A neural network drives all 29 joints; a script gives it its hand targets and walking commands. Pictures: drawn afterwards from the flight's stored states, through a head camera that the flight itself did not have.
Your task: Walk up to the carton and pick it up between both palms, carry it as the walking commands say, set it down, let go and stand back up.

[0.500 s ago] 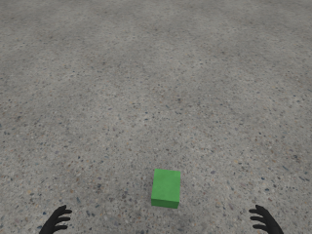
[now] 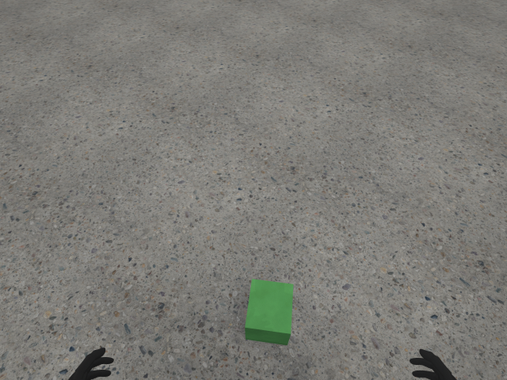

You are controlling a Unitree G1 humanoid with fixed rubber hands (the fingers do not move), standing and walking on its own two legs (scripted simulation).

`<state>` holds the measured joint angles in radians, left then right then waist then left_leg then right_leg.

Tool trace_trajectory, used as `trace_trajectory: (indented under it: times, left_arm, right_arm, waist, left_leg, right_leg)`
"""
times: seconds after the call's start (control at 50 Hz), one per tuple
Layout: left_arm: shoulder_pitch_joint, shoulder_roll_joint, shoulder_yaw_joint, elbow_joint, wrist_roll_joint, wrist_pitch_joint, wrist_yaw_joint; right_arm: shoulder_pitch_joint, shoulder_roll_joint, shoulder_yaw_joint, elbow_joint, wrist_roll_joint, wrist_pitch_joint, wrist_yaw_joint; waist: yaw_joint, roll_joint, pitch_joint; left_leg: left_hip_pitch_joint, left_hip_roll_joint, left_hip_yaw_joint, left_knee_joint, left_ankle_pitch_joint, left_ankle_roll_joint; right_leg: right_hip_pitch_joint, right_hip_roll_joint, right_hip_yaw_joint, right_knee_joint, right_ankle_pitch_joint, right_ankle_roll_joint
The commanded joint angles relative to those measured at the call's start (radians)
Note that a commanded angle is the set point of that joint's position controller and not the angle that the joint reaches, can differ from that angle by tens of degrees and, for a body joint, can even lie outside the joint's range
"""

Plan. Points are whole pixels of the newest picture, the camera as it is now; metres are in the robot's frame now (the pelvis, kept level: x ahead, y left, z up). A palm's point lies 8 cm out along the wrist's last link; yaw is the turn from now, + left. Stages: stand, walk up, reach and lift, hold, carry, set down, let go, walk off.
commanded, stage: stand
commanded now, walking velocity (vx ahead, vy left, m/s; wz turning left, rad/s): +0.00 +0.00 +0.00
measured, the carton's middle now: (269, 311) +0.47 -0.04 -0.71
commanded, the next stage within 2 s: none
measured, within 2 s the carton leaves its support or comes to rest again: neither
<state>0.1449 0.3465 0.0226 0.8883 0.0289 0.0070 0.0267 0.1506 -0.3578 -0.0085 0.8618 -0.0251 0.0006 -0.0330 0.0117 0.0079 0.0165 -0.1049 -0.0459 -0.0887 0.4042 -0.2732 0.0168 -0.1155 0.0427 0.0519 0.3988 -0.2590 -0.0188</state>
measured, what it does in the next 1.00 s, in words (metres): stands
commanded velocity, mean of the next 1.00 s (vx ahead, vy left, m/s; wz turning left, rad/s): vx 0.00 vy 0.00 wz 0.00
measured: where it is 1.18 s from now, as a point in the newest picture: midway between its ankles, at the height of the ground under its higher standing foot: outside the picture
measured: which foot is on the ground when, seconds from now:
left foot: down 0.00-1.00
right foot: down 0.00-1.00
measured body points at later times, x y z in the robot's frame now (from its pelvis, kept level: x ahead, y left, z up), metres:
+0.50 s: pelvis -0.01 +0.00 +0.00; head -0.02 +0.00 +0.45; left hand +0.09 +0.31 -0.11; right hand +0.09 -0.31 -0.11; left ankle -0.04 +0.11 -0.74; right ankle -0.03 -0.11 -0.74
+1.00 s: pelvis -0.02 +0.00 +0.01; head -0.02 +0.00 +0.45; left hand +0.08 +0.31 -0.11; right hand +0.08 -0.31 -0.11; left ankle -0.04 +0.11 -0.74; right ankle -0.03 -0.11 -0.74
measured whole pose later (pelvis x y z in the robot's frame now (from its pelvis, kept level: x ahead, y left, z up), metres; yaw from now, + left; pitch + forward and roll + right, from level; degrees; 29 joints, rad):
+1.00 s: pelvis -0.02 +0.00 +0.01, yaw +0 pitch -2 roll +0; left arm 0.11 0.38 0.01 1.04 0.01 0.00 0.01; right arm 0.13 -0.39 0.01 1.02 -0.01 -0.01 -0.02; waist 0.01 0.00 0.03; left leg -0.08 -0.04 -0.08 0.32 -0.20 0.02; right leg -0.09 0.04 0.06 0.32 -0.19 -0.02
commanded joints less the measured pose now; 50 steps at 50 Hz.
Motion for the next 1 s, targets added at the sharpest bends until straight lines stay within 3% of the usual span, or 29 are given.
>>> trace_trajectory:
  times: [0.0, 0.4, 0.98]
  left_arm:
    - [-0.034, 0.158, 0.032, -0.038, -0.001, -0.012, 0.003]
    - [-0.047, 0.182, 0.024, 0.05, -0.007, -0.017, -0.005]
    - [-0.07, 0.203, 0.017, 0.117, -0.015, -0.02, -0.01]
  right_arm:
    - [-0.031, -0.156, -0.032, -0.038, 0.001, -0.013, -0.003]
    - [-0.038, -0.184, -0.022, 0.054, 0.006, -0.021, 0.002]
    - [-0.046, -0.2, -0.015, 0.116, 0.01, -0.024, 0.005]
  waist:
    - [0.0, -0.005, -0.045]
    - [0.0, -0.006, -0.02]
    - [-0.002, -0.006, -0.019]
  left_leg:
    - [-0.007, 0.118, -0.077, -0.044, 0.308, -0.005]
    - [-0.01, 0.128, -0.088, -0.096, 0.24, 0.002]
    - [0.004, 0.137, -0.089, -0.119, 0.247, 0.005]
  right_leg:
    - [0.025, -0.122, 0.092, -0.047, 0.273, 0.003]
    - [0.025, -0.131, 0.107, -0.093, 0.207, -0.002]
    - [0.034, -0.139, 0.113, -0.114, 0.215, -0.006]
